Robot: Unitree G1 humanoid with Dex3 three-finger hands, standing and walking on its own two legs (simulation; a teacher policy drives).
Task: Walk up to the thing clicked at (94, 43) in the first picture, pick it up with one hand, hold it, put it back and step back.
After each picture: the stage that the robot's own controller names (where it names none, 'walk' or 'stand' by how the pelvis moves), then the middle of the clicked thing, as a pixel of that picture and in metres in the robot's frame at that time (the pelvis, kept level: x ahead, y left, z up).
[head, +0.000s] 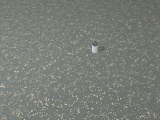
stand; (94, 47) +1.32 -0.10 -0.72
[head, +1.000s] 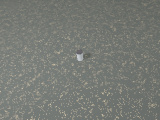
walk; (79, 55) +1.19 +0.16 -0.70
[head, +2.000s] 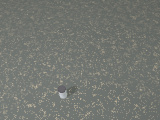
walk; (62, 92) +0.69 +0.26 -0.71
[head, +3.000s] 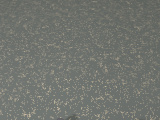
stand; out of the picture +0.40 +0.20 -0.69
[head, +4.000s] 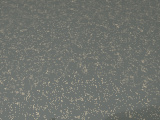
walk; out of the picture +0.35 +0.35 -0.68
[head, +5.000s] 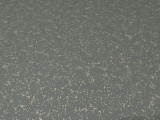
stand; out of the picture +0.34 +0.34 -0.72
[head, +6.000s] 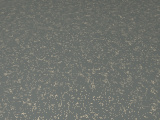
stand; out of the picture +0.33 +0.34 -0.73
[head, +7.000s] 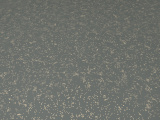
stand; out of the picture +0.33 +0.38 -0.73
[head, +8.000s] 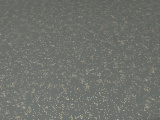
stand; out of the picture +0.32 +0.39 -0.73
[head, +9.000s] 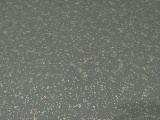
go down; out of the picture +0.33 +0.39 -0.72
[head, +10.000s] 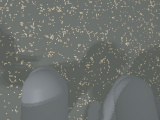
go down; out of the picture +0.36 +0.44 -0.29
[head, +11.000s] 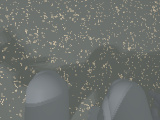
approach; out of the picture +0.35 +0.44 -0.31
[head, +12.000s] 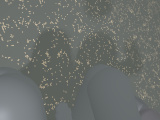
rest palm; out of the picture +0.29 +0.48 -0.21
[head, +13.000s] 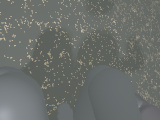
close; out of the picture +0.28 +0.45 -0.21
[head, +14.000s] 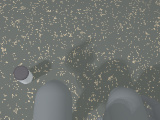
lift; (23, 75) +0.38 +0.33 -0.33
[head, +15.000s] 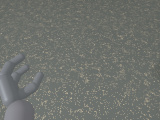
approach; out of the picture +0.33 +0.27 -0.67
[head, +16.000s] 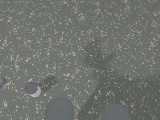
approach; (33, 89) +0.37 +0.30 -0.46
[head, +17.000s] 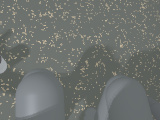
go down; out of the picture +0.36 +0.36 -0.26
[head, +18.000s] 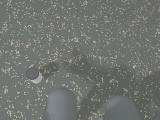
walk; (34, 75) +0.39 +0.32 -0.44
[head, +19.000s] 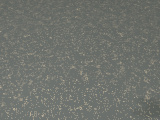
stand; out of the picture +0.35 +0.27 -0.66
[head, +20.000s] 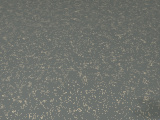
stand; out of the picture +0.35 +0.27 -0.66
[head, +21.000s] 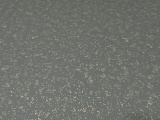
stand; out of the picture +0.35 +0.26 -0.70
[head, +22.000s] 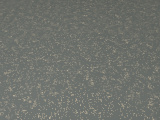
stand; out of the picture +0.35 +0.25 -0.72
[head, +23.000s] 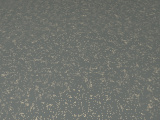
stand; out of the picture +0.32 +0.27 -0.73
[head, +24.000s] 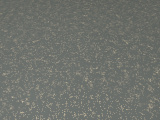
walk; out of the picture +0.33 +0.27 -0.73
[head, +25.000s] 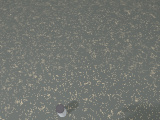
walk; (61, 110) +0.45 +0.25 -0.71
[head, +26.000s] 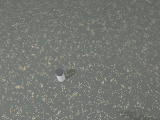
walk; (60, 75) +0.73 +0.24 -0.69
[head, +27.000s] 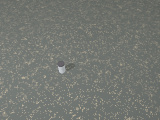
stand; (61, 67) +0.97 +0.27 -0.71
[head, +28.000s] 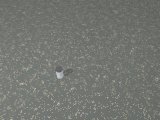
stand; (59, 72) +0.96 +0.26 -0.73
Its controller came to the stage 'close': yes
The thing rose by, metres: 0.04
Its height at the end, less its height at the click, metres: +0.00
